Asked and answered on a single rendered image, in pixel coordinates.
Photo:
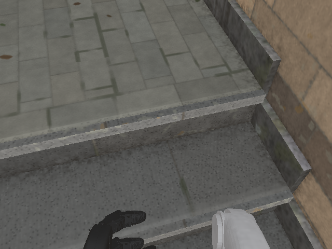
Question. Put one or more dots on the robot right thigh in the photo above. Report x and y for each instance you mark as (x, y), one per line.
(236, 229)

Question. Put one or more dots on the left robot hand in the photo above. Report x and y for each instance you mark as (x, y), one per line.
(100, 236)

